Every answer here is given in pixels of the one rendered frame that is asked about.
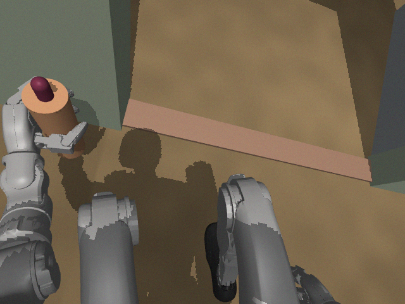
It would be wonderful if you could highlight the right robot hand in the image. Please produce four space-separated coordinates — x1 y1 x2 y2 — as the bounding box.
290 265 335 304

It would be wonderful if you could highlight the bottle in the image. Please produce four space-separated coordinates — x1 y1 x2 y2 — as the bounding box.
22 77 85 159

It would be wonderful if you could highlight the left robot hand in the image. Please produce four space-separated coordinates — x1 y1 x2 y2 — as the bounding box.
2 76 88 154

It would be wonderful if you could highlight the right robot foot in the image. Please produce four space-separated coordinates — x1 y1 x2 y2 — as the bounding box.
204 222 237 302

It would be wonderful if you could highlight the left robot arm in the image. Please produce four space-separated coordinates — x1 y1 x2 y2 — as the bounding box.
0 151 61 304

